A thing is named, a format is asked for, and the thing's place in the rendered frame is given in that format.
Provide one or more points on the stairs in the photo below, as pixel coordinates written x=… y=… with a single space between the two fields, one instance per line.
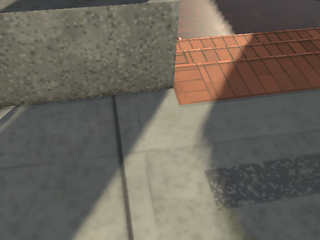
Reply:
x=251 y=51

